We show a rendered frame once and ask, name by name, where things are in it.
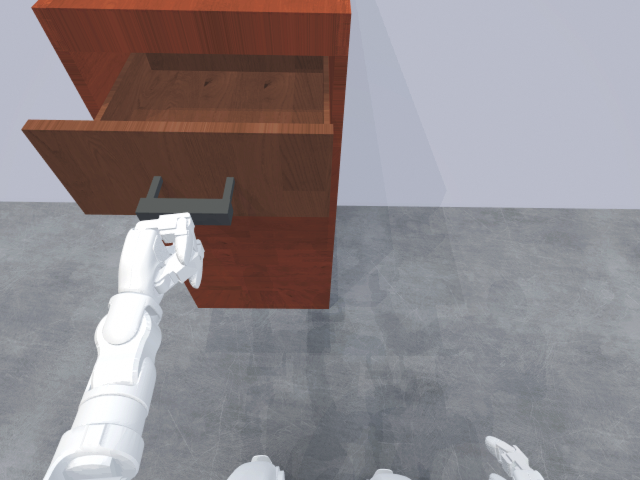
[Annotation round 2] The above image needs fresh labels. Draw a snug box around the cabinet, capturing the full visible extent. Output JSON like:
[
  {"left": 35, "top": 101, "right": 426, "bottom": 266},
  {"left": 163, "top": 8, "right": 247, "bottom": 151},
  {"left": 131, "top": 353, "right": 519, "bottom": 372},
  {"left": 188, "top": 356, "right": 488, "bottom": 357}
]
[{"left": 31, "top": 0, "right": 351, "bottom": 309}]

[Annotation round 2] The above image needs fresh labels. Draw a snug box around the handle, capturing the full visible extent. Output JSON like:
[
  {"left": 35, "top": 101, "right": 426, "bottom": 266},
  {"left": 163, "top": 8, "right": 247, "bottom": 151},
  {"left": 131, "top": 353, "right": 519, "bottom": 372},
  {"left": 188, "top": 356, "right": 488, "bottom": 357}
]
[{"left": 135, "top": 176, "right": 235, "bottom": 225}]

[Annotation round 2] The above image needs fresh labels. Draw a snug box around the left robot forearm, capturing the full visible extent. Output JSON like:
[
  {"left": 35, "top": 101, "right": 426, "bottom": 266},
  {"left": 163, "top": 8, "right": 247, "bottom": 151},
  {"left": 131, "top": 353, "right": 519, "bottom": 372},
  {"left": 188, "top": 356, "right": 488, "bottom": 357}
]
[{"left": 43, "top": 292, "right": 163, "bottom": 480}]

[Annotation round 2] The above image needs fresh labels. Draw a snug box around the left robot hand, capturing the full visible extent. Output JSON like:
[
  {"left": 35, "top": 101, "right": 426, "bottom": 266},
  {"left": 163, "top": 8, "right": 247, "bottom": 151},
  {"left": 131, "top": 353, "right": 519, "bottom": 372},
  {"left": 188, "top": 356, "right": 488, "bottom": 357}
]
[{"left": 118, "top": 212, "right": 205, "bottom": 304}]

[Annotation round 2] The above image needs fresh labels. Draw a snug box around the drawer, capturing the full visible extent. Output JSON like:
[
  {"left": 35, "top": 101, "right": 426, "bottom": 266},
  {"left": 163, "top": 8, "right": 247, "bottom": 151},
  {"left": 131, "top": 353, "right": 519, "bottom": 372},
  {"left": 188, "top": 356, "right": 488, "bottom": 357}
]
[{"left": 21, "top": 53, "right": 333, "bottom": 217}]

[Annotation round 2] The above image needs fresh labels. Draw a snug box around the robot right shin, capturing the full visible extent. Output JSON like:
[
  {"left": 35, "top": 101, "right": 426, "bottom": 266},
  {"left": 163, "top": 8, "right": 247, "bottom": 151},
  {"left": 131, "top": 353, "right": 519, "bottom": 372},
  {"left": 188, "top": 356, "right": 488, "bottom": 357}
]
[{"left": 373, "top": 469, "right": 393, "bottom": 477}]

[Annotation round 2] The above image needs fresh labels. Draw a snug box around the right robot hand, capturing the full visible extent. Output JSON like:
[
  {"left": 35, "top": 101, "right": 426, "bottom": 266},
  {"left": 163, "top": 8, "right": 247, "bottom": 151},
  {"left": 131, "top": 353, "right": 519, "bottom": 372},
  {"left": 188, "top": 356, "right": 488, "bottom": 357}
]
[{"left": 485, "top": 436, "right": 544, "bottom": 480}]

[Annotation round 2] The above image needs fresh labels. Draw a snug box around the robot shin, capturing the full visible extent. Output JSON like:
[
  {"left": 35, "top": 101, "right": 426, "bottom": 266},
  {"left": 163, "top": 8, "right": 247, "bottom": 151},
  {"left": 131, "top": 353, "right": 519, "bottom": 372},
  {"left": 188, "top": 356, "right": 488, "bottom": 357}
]
[
  {"left": 251, "top": 455, "right": 272, "bottom": 464},
  {"left": 373, "top": 469, "right": 393, "bottom": 477}
]

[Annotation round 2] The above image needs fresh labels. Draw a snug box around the robot left shin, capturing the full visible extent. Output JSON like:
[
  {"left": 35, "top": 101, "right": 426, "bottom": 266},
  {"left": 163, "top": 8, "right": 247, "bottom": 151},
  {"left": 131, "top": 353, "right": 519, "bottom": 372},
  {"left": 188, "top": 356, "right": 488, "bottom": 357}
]
[{"left": 251, "top": 455, "right": 272, "bottom": 464}]

